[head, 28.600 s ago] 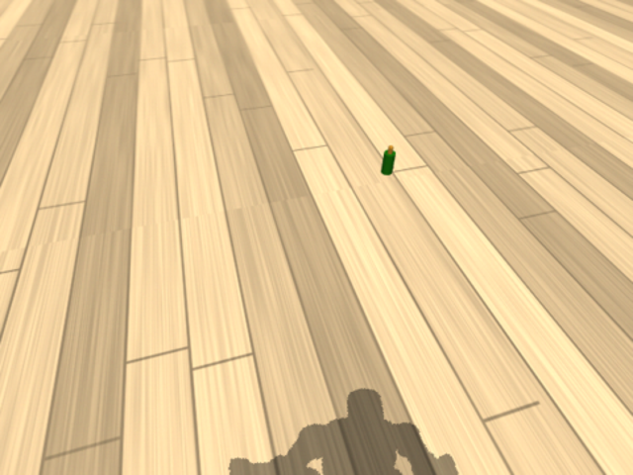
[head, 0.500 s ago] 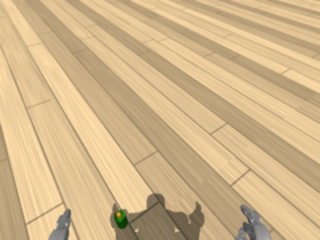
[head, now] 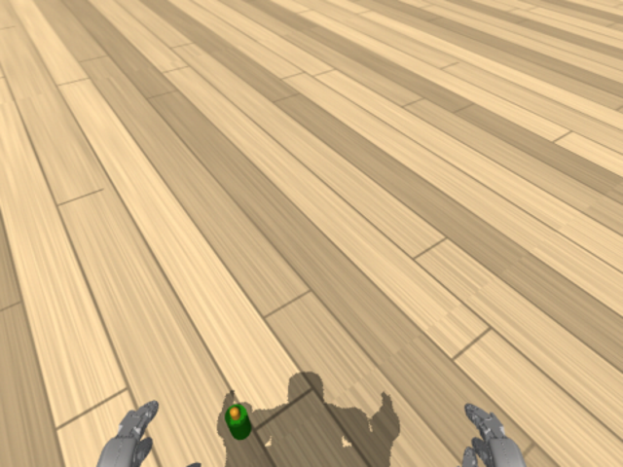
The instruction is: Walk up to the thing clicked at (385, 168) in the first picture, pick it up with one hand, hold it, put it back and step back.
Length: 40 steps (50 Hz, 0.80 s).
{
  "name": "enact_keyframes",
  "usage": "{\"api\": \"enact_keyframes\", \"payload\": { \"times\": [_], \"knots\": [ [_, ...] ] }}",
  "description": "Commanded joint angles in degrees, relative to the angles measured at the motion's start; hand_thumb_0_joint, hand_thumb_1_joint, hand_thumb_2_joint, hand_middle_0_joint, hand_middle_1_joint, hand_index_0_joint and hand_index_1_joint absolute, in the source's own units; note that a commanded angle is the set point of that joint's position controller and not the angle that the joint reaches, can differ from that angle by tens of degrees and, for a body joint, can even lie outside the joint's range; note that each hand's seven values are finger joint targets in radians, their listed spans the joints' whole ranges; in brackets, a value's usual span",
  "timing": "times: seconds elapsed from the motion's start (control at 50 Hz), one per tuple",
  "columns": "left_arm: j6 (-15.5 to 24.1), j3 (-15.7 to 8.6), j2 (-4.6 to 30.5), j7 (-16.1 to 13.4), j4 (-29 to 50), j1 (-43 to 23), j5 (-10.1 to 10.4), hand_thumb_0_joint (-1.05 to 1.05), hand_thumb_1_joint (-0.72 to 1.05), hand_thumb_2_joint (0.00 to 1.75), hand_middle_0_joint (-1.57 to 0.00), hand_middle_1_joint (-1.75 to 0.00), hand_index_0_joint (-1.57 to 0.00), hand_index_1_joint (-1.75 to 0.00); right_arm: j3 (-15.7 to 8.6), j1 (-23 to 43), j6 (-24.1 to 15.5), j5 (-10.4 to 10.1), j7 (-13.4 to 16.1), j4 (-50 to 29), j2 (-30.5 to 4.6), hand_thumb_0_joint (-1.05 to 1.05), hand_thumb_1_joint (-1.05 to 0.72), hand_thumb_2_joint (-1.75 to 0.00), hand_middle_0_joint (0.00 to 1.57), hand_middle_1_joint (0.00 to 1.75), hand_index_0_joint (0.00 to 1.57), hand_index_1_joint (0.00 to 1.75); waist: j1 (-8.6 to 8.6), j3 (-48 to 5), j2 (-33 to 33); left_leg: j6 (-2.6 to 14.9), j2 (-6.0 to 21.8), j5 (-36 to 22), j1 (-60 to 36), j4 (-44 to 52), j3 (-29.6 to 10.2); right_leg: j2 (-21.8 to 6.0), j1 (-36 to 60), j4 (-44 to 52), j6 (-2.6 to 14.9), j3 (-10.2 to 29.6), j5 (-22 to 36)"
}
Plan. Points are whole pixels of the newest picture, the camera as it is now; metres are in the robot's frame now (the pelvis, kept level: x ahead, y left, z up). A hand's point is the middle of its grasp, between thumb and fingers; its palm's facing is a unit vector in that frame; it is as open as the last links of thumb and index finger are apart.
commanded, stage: stand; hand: left
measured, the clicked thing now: (237, 420) +0.41 +0.20 -0.65
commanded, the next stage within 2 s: none
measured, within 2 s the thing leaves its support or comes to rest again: neither
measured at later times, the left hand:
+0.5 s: hand out of the picture +0.05 +0.25 -0.12, palm faces +0.00 -0.94 -0.34, open 7.4 cm
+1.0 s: hand out of the picture +0.04 +0.26 -0.11, palm faces +0.00 -0.94 -0.35, open 7.4 cm
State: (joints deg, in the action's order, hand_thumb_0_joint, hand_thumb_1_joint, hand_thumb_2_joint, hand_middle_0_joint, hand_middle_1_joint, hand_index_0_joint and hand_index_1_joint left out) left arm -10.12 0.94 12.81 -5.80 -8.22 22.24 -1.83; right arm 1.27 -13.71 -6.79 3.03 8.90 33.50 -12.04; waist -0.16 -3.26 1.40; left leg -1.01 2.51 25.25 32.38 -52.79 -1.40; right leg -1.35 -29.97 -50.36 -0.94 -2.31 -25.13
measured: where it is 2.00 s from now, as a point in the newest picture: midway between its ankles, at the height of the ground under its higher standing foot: outside the picture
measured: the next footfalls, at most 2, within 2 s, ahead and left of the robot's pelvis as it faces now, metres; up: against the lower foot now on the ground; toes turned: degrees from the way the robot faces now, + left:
none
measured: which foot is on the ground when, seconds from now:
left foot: down 0.00-1.00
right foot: down 0.00-1.00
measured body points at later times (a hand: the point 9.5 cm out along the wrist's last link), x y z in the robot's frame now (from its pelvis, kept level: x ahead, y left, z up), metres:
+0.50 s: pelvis +0.00 +0.01 +0.04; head +0.01 +0.01 +0.49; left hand +0.05 +0.30 -0.09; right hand +0.08 -0.28 -0.09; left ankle +0.02 +0.13 -0.69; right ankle +0.01 -0.13 -0.69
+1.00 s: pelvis -0.01 +0.00 +0.05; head -0.02 +0.00 +0.50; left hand +0.04 +0.31 -0.08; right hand +0.06 -0.29 -0.09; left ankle +0.02 +0.13 -0.69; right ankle +0.01 -0.13 -0.69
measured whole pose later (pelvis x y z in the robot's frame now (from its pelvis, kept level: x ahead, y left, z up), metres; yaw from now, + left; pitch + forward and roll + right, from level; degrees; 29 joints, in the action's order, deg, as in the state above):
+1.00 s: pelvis -0.01 +0.00 +0.05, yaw +1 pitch -4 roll +0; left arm 0.9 -0.4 19.2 -0.4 -65.9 8.1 -1.3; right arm -1.3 -7.9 0.3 1.6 0.2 64.9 -18.7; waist 0.8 3.2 0.8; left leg -0.5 0.8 9.2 8.6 -21.7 -0.3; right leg -2.6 -7.0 -20.8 -1.8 -2.2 -9.9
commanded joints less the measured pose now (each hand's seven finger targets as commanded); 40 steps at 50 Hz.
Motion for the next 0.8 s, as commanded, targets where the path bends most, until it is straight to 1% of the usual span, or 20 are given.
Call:
{"api": "enact_keyframes", "payload": {
  "times": [0.0, 0.02, 0.04, 0.06, 0.08, 0.1, 0.14, 0.18, 0.22, 0.26, 0.28, 0.32, 0.36, 0.38, 0.4, 0.46, 0.52, 0.58, 0.64, 0.78],
  "knots": [
    [9.73, -5.96, 13.62, 3.19, -11.31, -6.24, -3.6, 0.0, 0.9, 0.9, -0.2, -0.3, -0.2, -0.3, -5.53, 4.76, 2.88, 2.56, -4.92, 2.75, -13.56, 0.0, -0.9, -0.9, 0.2, 0.3, 0.2, 0.3, 0.66, -1.46, -5.33, 5.29, -0.06, -13.67, -7.12, 10.91, -1.77, -3.59, 5.89, 11.68, 5.53, 6.69, 11.03],
    [10.64, -5.59, 13.39, 3.67, -13.52, -6.9, -2.58, 0.0, 0.9, 0.9, -0.2, -0.3, -0.2, -0.3, -5.25, 4.43, 2.81, 1.55, -5.81, 3.31, -13.03, 0.0, -0.9, -0.9, 0.2, 0.3, 0.2, 0.3, 0.66, -2.81, -2.32, 5.39, 0.02, -13.7, -9.34, 12.06, -1.94, -3.9, 7.44, 11.33, 5.18, 6.45, 11.79],
    [11.22, -5.48, 13.86, 4.07, -15.4, -8.24, -2.01, 0.0, 0.9, 0.9, -0.2, -0.3, -0.2, -0.3, -5.23, 3.68, 2.76, 0.82, -6.71, 4.07, -13.16, 0.0, -0.9, -0.9, 0.2, 0.3, 0.2, 0.3, 0.53, -3.29, -1.26, 5.18, 0.05, -12.45, -10.18, 13.41, -1.94, -4.02, 8.08, 11.41, 4.73, 6.5, 11.11],
    [11.35, -5.44, 13.41, 4.34, -17.43, -7.83, -1.4, 0.0, 0.9, 0.9, -0.2, -0.3, -0.2, -0.3, -5.67, 4.06, 2.83, 0.38, -7.14, 4.96, -13.82, 0.0, -0.9, -0.9, 0.2, 0.3, 0.2, 0.3, 1.34, -3.34, -1.25, 5.09, 0.31, -12.22, -11.66, 13.79, -2.2, -3.73, 7.6, 11.88, 4.49, 6.33, 10.97],
    [11.5, -5.47, 13.32, 4.48, -19.5, -8.28, -1.12, 0.0, 0.9, 0.9, -0.2, -0.3, -0.2, -0.3, -5.77, 4.39, 2.87, 0.08, -7.47, 5.62, -13.94, 0.0, -0.9, -0.9, 0.2, 0.3, 0.2, 0.3, 1.36, -3.56, -0.53, 4.78, 0.5, -12.7, -11.89, 15.02, -2.71, -3.45, 8.06, 12.18, 4.07, 5.72, 11.73],
    [11.67, -5.33, 13.24, 4.42, -21.41, -8.63, -0.7, 0.0, 0.9, 0.9, -0.2, -0.3, -0.2, -0.3, -5.99, 5.05, 2.98, -0.04, -7.67, 6.4, -13.91, 0.0, -0.9, -0.9, 0.2, 0.3, 0.2, 0.3, 1.6, -3.88, 0.24, 4.96, 0.95, -13.45, -12.38, 16.02, -3.29, -3.47, 9.12, 12.27, 3.83, 5.22, 12.31],
    [12.09, -5.06, 13.78, 4.3, -25.46, -9.49, -0.94, 0.0, 0.9, 0.9, -0.2, -0.3, -0.2, -0.3, -5.98, 6.51, 3.43, 0.08, -7.98, 8.05, -13.78, 0.0, -0.9, -0.9, 0.2, 0.3, 0.2, 0.3, 1.69, -2.16, -0.24, 4.71, 1.04, -11.16, -11.85, 17.55, -3.32, -3.59, 10.28, 14.49, 3.41, 4.84, 11.15],
    [12.41, -5.21, 14.64, 4.16, -28.42, -10.88, -1.09, 0.0, 0.9, 0.9, -0.2, -0.3, -0.2, -0.3, -5.96, 5.72, 3.86, 0.02, -8.12, 9.84, -13.76, 0.0, -0.9, -0.9, 0.2, 0.3, 0.2, 0.3, 0.97, -1.14, -2.4, 4.35, 0.66, -11.68, -12.86, 17.94, -2.57, -4.43, 10.89, 16.63, 3.71, 5.86, 11.27],
    [12.69, -5.08, 14.98, 4.03, -31.1, -11.57, -0.99, 0.0, 0.9, 0.9, -0.2, -0.3, -0.2, -0.3, -6.04, 5.15, 4.19, -0.16, -8.13, 11.55, -13.76, 0.0, -0.9, -0.9, 0.2, 0.3, 0.2, 0.3, 0.56, 0.02, -2.19, 4.23, 0.8, -12.08, -14.06, 19.22, -2.8, -4.77, 11.09, 18.41, 3.73, 5.97, 11.35],
    [12.64, -4.89, 15.07, 3.94, -33.86, -11.18, -0.6, 0.0, 0.9, 0.9, -0.2, -0.3, -0.2, -0.3, -6.07, 4.39, 4.41, -0.33, -8.16, 13.33, -14.4, 0.0, -0.9, -0.9, 0.2, 0.3, 0.2, 0.3, 0.69, 0.86, -0.67, 4.33, 1.5, -11.81, -14.68, 21.66, -3.9, -4.43, 12.48, 19.53, 3.29, 5.27, 11.74],
    [12.63, -4.79, 14.99, 3.87, -35.2, -11.19, -0.4, 0.0, 0.9, 0.9, -0.2, -0.3, -0.2, -0.3, -5.95, 4.55, 4.51, -0.32, -8.13, 14.11, -14.68, 0.0, -0.9, -0.9, 0.2, 0.3, 0.2, 0.3, 0.88, 1.01, -0.31, 4.36, 1.86, -12.62, -15.15, 22.8, -4.3, -4.3, 13.47, 19.85, 3.08, 5.06, 12.72],
    [12.62, -4.65, 15.41, 3.75, -38.09, -10.29, -0.15, 0.0, 0.9, 0.9, -0.2, -0.3, -0.2, -0.3, -5.76, 4.61, 4.56, -0.54, -8.04, 15.63, -15.19, 0.0, -0.9, -0.9, 0.2, 0.3, 0.2, 0.3, 1.01, 0.33, -0.92, 4.17, 2.14, -16.75, -17.19, 23.3, -4.25, -4.73, 15.59, 20.77, 3.04, 5.16, 16.23],
    [12.45, -4.53, 15.74, 3.62, -40.23, -10.66, 0.07, 0.0, 0.9, 0.9, -0.2, -0.3, -0.2, -0.3, -5.56, 4.1, 4.7, -0.79, -7.85, 17.17, -15.54, 0.0, -0.9, -0.9, 0.2, 0.3, 0.2, 0.3, 0.86, 0.54, -0.77, 3.86, 2.49, -18.66, -18.38, 24.79, -4.2, -5.01, 17.27, 21.97, 2.96, 5.2, 17.42],
    [12.36, -4.35, 15.96, 3.62, -41.37, -10.63, -0.04, 0.0, 0.9, 0.9, -0.2, -0.3, -0.2, -0.3, -5.46, 4.98, 4.84, -0.96, -7.85, 17.91, -15.73, 0.0, -0.9, -0.9, 0.2, 0.3, 0.2, 0.3, 1.03, 1.59, -0.52, 3.48, 2.42, -18.19, -18.61, 25.38, -4.28, -5.05, 16.82, 23.38, 2.85, 5.08, 17.1],
    [12.23, -4.3, 16.09, 3.6, -42.28, -10.83, 0.16, 0.0, 0.9, 0.9, -0.2, -0.3, -0.2, -0.3, -5.35, 4.64, 4.9, -0.96, -7.71, 18.58, -16.0, 0.0, -0.9, -0.9, 0.2, 0.3, 0.2, 0.3, 0.76, 1.32, -0.58, 3.68, 2.86, -19.02, -19.56, 26.42, -4.48, -5.15, 17.83, 23.98, 2.75, 4.97, 17.8],
    [12.0, -3.95, 16.27, 3.59, -45.05, -11.69, 0.28, 0.0, 0.9, 0.9, -0.2, -0.3, -0.2, -0.3, -4.92, 4.84, 5.13, -1.27, -7.67, 20.74, -16.45, 0.0, -0.9, -0.9, 0.2, 0.3, 0.2, 0.3, 0.79, 2.46, 0.11, 3.11, 3.06, -19.55, -20.3, 28.86, -4.63, -5.3, 19.67, 26.05, 2.42, 4.93, 17.78],
    [11.63, -3.63, 16.19, 3.81, -47.46, -12.66, 0.37, 0.0, 0.9, 0.9, -0.2, -0.3, -0.2, -0.3, -4.66, 5.22, 5.32, -1.25, -7.59, 22.37, -16.68, 0.0, -0.9, -0.9, 0.2, 0.3, 0.2, 0.3, 0.62, 4.11, 0.72, 2.89, 3.54, -14.95, -19.83, 32.7, -5.1, -4.91, 20.61, 27.99, 1.87, 4.42, 15.04],
    [11.75, -3.42, 16.35, 3.89, -49.56, -12.73, 0.38, 0.0, 0.9, 0.9, -0.2, -0.3, -0.2, -0.3, -4.58, 6.22, 5.26, -1.51, -7.61, 23.73, -16.8, 0.0, -0.9, -0.9, 0.2, 0.3, 0.2, 0.3, 1.04, 3.85, 0.1, 2.67, 3.69, -16.73, -21.55, 33.75, -5.09, -5.31, 21.88, 29.41, 1.77, 4.37, 15.97],
    [12.0, -3.4, 16.77, 3.92, -51.04, -14.03, 0.35, 0.0, 0.9, 0.9, -0.2, -0.3, -0.2, -0.3, -4.42, 5.86, 5.19, -1.74, -7.65, 25.04, -16.54, 0.0, -0.9, -0.9, 0.2, 0.3, 0.2, 0.3, 0.66, 3.57, -0.95, 2.4, 3.58, -19.36, -22.78, 33.88, -4.47, -5.91, 22.86, 30.98, 1.49, 4.78, 17.55],
    [11.88, -3.17, 16.89, 4.15, -53.51, -15.69, 0.3, 0.0, 0.9, 0.9, -0.2, -0.3, -0.2, -0.3, -4.24, 7.62, 5.38, -1.74, -7.87, 26.85, -16.88, 0.0, -0.9, -0.9, 0.2, 0.3, 0.2, 0.3, 0.79, 5.37, -0.93, 1.98, 3.67, -15.33, -22.57, 36.54, -4.65, -5.98, 22.56, 33.17, 1.15, 4.44, 14.42]
  ]
}}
